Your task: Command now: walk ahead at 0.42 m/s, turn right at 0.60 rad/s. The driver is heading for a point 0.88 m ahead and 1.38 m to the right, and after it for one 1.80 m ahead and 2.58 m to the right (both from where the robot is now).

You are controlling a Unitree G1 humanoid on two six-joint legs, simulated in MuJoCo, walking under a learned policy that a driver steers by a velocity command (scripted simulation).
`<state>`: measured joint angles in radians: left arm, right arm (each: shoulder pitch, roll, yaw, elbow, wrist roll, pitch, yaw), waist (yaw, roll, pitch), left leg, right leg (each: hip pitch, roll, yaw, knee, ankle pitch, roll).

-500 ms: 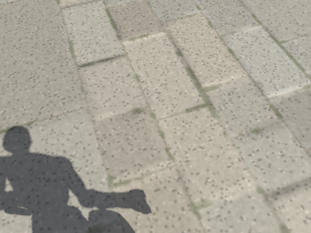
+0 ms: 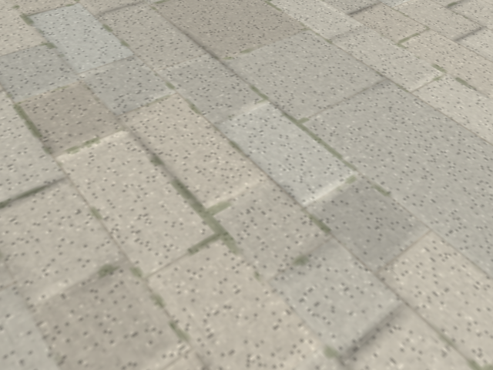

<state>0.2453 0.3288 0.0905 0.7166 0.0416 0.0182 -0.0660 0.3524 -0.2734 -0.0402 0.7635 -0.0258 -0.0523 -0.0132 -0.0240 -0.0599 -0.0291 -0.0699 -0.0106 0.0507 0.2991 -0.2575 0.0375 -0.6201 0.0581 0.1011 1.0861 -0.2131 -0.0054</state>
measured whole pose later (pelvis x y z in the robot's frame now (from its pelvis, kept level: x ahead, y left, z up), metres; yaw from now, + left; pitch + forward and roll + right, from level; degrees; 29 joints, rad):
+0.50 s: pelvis +0.25 -0.08 -0.01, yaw -18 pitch +1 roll -1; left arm 0.29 0.28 0.06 0.77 0.01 -0.03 -0.01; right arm 0.23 -0.27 -0.03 0.72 -0.05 -0.03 0.02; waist -0.01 0.02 0.06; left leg -0.59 0.13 -0.02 1.10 -0.31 -0.03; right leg -0.20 0.15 0.03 0.38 -0.20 -0.13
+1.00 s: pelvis +0.55 -0.14 +0.00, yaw -32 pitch +1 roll +0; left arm 0.25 0.31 0.05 0.78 0.04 -0.03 -0.03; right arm 0.32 -0.26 -0.04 0.80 -0.02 -0.08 0.01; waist -0.02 -0.05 0.03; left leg -0.20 -0.02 0.06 0.39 -0.20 0.05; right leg -0.50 0.04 0.09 1.08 -0.30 -0.06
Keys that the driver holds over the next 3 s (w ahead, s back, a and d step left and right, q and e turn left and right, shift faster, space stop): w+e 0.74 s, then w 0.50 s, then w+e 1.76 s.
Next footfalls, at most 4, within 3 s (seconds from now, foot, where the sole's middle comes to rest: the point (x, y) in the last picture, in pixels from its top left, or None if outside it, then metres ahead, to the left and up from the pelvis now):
0.28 right None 0.27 -0.13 -0.78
0.78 left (261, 335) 0.63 -0.08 -0.78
1.26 right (362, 308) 0.72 -0.39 -0.78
1.78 left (355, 218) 1.07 -0.43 -0.78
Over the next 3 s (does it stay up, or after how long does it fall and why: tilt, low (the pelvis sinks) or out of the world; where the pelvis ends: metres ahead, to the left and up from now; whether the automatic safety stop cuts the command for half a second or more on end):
stays up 1.17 -0.98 -0.01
